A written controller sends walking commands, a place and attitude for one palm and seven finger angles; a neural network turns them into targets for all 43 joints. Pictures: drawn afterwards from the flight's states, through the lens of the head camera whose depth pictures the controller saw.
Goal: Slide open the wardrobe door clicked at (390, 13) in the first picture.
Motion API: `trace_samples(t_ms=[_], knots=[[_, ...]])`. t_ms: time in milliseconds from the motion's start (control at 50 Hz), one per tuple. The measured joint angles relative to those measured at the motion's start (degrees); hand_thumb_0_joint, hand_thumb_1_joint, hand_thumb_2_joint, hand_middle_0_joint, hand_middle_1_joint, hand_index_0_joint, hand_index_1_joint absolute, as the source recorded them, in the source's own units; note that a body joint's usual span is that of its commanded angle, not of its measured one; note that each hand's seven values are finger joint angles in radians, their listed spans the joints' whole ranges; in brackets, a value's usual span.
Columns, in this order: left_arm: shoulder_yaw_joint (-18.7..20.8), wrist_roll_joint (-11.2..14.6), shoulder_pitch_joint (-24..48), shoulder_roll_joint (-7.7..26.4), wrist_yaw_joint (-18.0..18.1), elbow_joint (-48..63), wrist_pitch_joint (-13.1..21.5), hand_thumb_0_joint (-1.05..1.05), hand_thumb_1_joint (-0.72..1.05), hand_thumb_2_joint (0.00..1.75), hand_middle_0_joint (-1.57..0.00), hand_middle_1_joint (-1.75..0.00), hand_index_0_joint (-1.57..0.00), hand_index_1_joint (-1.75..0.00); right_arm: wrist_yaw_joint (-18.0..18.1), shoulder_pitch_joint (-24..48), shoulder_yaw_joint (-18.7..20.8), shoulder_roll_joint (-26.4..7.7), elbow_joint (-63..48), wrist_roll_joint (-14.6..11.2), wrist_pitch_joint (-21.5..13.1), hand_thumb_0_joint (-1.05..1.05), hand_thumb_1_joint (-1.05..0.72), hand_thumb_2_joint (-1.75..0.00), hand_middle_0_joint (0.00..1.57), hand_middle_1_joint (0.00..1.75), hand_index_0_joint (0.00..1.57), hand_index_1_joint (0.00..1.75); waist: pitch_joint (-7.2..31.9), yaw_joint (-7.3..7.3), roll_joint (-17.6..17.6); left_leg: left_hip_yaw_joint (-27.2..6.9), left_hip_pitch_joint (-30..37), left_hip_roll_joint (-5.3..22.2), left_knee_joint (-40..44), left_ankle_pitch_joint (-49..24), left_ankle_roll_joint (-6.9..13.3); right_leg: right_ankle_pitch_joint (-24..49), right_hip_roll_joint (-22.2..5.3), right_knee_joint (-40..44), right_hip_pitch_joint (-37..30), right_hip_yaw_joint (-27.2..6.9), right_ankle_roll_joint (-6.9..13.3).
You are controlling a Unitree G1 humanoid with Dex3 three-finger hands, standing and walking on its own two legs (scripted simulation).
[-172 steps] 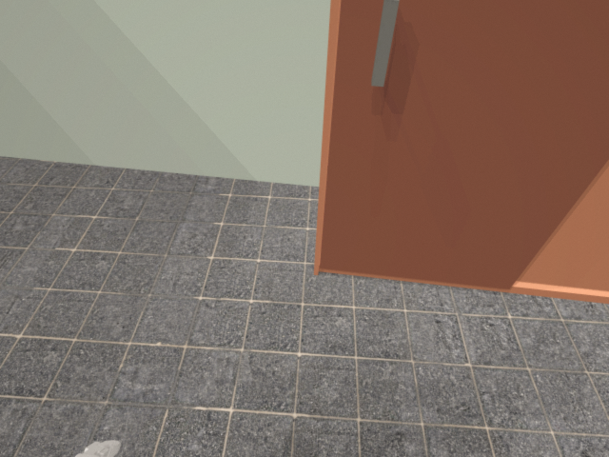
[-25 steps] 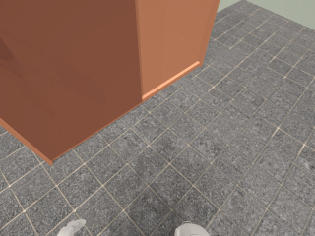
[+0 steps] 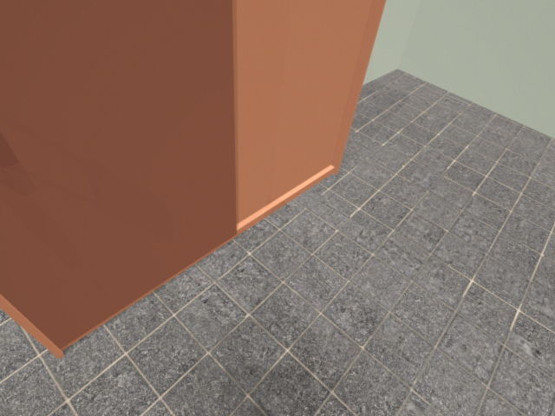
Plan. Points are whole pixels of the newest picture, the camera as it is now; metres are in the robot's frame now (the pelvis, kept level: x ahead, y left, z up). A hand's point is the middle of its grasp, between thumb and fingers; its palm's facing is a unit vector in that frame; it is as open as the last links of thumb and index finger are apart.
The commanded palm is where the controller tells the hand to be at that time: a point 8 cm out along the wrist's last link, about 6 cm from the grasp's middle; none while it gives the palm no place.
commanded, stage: turn to face it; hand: left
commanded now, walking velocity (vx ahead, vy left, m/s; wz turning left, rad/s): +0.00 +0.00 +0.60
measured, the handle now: out of the picture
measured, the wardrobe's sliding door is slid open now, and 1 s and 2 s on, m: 0.00 0.00 0.00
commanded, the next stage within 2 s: take the last steps up to it in 1.42 s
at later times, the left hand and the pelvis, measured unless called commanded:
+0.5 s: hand out of the picture +0.01 +0.18 -0.13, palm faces +0.29 -0.91 -0.29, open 7.4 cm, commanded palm none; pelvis -0.03 -0.04 +0.01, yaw +15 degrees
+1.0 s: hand out of the picture -0.17 +0.22 -0.17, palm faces +0.57 -0.78 -0.24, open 7.4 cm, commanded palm none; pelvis -0.08 +0.01 +0.01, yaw +32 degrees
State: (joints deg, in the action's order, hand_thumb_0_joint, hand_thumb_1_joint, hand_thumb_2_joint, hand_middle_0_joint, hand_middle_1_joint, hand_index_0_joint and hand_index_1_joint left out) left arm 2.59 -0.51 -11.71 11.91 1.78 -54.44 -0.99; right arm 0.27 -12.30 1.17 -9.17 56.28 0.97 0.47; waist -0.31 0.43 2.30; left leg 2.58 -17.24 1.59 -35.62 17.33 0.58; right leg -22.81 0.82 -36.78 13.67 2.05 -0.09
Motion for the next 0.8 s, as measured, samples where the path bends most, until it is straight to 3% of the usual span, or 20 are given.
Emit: trace_samples(t_ms=[40, 100, 180, 280, 360, 400, 420, 480, 540, 580, 680, 800], knots=[[0.2, 0.0, -0.6, 0.1, 0.2, -0.7, -0.6, 0.0, 0.9, 0.9, -0.2, -0.3, -0.2, -0.3, 0.1, -0.5, -0.4, 0.9, 0.4, 0.3, 0.2, 0.0, -0.91, -0.9, 0.2, 0.3, 0.2, 0.3, -0.1, 0.4, 0.5, 0.2, 0.9, -0.5, 1.2, -0.3, 1.1, -5.1, -0.7, -7.5, 2.4, -0.1, -1.3], [0.6, -0.1, -0.7, 0.0, -0.2, -1.6, -1.4, 0.0, 0.9, 0.9, -0.2, -0.3, -0.2, -0.3, 0.8, -0.8, 0.1, 0.5, 0.0, 0.4, 0.2, 0.0, -0.93, -0.9, 0.2, 0.3, 0.2, 0.3, -1.2, -0.23, -0.3, -0.9, 1.5, -1.2, 4.7, -2.8, 1.7, -5.6, -1.6, -17.0, 6.4, -0.4, -2.2], [1.3, 0.0, -0.3, 0.3, -0.5, -1.4, -1.8, 0.0, 0.9, 0.9, -0.2, -0.3, -0.2, -0.3, 0.5, -1.2, 0.6, -0.5, -0.4, 0.5, 0.6, 0.0, -0.93, -0.9, 0.2, 0.3, 0.2, 0.3, -2.9, -0.59, -1.5, -2.8, 1.2, -1.9, 8.2, -5.8, 1.8, -3.6, -2.8, -19.1, 8.9, -1.4, -3.2], [1.9, 0.2, 1.1, 0.9, -0.4, -0.8, -2.1, 0.01, 0.9, 0.9, -0.2, -0.3, -0.2, -0.3, 0.2, -2.0, 1.7, -1.6, -0.5, 0.6, 1.2, 0.0, -0.92, -0.9, 0.2, 0.3, 0.2, 0.3, -4.0, -1.62, -2.6, -5.7, -0.5, -2.8, 9.2, -7.9, 1.1, -3.5, -2.9, -13.9, 8.4, -2.5, -3.8], [1.8, 0.6, 2.5, 0.7, -0.3, 0.5, -1.7, 0.01, 0.9, 0.9, -0.2, -0.3, -0.2, -0.3, -0.1, -2.5, 2.7, -2.7, -0.6, 0.5, 2.1, 0.0, -0.91, -0.9, 0.2, 0.3, 0.2, 0.3, -4.0, -2.35, -4.0, -8.5, -2.5, -3.6, 7.7, -8.5, -0.1, -1.1, -1.7, -3.6, 4.6, -2.4, -3.6], [1.5, 0.6, 2.5, 0.7, -0.3, 1.5, -0.9, 0.01, 0.9, 0.9, -0.2, -0.3, -0.2, -0.3, -0.3, -2.9, 3.3, -3.3, -0.7, 0.2, 2.6, 0.0, -0.91, -0.9, 0.2, 0.3, 0.2, 0.3, -3.2, -2.21, -4.1, -9.7, -4.2, -4.6, 5.3, -8.0, -1.1, 3.5, -1.7, 5.7, 0.7, -1.9, -2.8], [1.5, 0.3, 2.7, 0.3, -0.2, 1.5, -0.5, 0.0, 0.9, 0.9, -0.2, -0.3, -0.2, -0.3, -0.3, -2.7, 3.8, -3.8, -0.5, 0.1, 3.0, 0.01, -0.91, -0.9, 0.2, 0.3, 0.2, 0.3, -3.3, -2.03, -4.8, -9.9, -5.5, -4.6, 2.0, -4.0, -1.5, 4.7, -1.5, 6.1, 0.5, -1.2, -1.7], [0.7, -0.1, 1.9, -0.8, 0.0, 2.1, -0.5, 0.0, 0.9, 0.9, -0.2, -0.3, -0.2, -0.3, -0.6, -2.4, 4.7, -4.9, -0.4, 0.5, 4.1, 0.01, -0.91, -0.9, 0.2, 0.3, 0.2, 0.3, -2.5, -2.27, -5.1, -6.7, -10.8, -4.9, -14.8, 6.4, -2.1, 5.5, -3.0, 5.8, -0.8, 1.3, 0.1], [0.3, -0.3, 0.9, -1.3, 0.0, 2.2, -0.5, 0.0, 0.9, 0.9, -0.2, -0.3, -0.2, -0.3, -1.3, -1.8, 5.1, -5.6, -0.8, 0.7, 4.3, 0.01, -0.91, -0.9, 0.2, 0.3, 0.2, 0.3, -1.8, -2.27, -4.2, -3.4, -13.6, -3.1, -27.5, 5.2, -3.0, 6.3, -4.7, 7.5, -2.5, 3.1, 0.2], [0.0, -0.4, 0.5, -1.5, -0.1, 2.2, -0.3, 0.0, 0.9, 0.9, -0.2, -0.3, -0.2, -0.3, -1.6, -1.3, 5.1, -5.9, -1.2, 0.7, 4.2, 0.01, -0.91, -0.9, 0.2, 0.3, 0.2, 0.3, -1.8, -2.44, -3.7, -2.4, -13.8, -1.7, -30.7, 4.0, -3.7, 6.5, -5.5, 7.9, -3.2, 4.6, 0.0], [-0.5, -0.8, -0.3, -1.6, -0.4, 2.6, 0.0, 0.0, 0.9, 0.9, -0.2, -0.3, -0.2, -0.3, -1.8, 0.5, 4.8, -6.0, -1.7, 0.5, 4.7, 0.01, -0.91, -0.9, 0.2, 0.3, 0.19, 0.3, -2.7, -1.45, -2.3, -0.7, -10.1, 1.1, -25.2, 5.6, -4.7, 6.0, -7.7, 7.2, -3.3, 8.2, -0.6], [0.2, -1.0, -1.8, 0.5, -0.7, 2.2, -0.5, 0.0, 0.9, 0.9, -0.21, -0.3, -0.2, -0.3, -2.0, 3.6, 3.7, -5.3, -3.5, 0.0, 3.7, 0.01, -0.91, -0.9, 0.2, 0.3, 0.19, 0.3, -4.5, 0.39, 0.1, 2.5, -2.3, 1.3, -7.8, 6.0, -3.9, 4.3, -11.1, 2.7, -0.7, 11.8, -2.9]])
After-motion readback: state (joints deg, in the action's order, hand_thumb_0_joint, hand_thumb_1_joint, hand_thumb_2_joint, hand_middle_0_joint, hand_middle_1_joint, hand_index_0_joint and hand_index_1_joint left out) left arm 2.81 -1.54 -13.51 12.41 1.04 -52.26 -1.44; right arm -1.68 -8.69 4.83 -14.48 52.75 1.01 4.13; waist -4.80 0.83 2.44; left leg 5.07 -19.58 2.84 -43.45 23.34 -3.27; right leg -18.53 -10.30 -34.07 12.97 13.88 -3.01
